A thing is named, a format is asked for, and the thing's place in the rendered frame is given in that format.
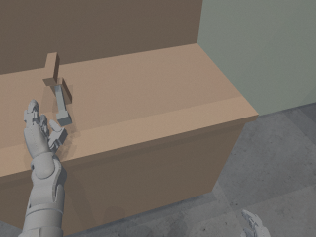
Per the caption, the right robot hand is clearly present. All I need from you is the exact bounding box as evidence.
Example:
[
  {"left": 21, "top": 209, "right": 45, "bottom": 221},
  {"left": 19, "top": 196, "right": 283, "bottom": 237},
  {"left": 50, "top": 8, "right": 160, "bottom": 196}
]
[{"left": 240, "top": 209, "right": 272, "bottom": 237}]

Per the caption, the robot left forearm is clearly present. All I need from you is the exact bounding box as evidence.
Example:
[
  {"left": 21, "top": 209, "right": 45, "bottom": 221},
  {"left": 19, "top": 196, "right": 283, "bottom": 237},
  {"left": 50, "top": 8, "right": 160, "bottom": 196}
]
[{"left": 18, "top": 152, "right": 67, "bottom": 237}]

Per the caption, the left robot hand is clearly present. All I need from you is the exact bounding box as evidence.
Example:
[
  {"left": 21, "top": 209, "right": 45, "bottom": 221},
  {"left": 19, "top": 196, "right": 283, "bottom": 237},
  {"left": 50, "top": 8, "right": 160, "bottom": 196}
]
[{"left": 23, "top": 99, "right": 68, "bottom": 159}]

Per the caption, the counter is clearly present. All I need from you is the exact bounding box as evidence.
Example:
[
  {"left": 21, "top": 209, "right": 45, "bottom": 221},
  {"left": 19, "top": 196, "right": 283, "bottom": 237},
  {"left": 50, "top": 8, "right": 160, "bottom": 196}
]
[{"left": 0, "top": 0, "right": 259, "bottom": 237}]

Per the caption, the tap lever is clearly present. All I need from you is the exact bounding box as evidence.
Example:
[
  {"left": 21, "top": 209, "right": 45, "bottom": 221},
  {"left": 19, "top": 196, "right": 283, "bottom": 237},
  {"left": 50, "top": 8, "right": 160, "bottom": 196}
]
[{"left": 54, "top": 85, "right": 73, "bottom": 127}]

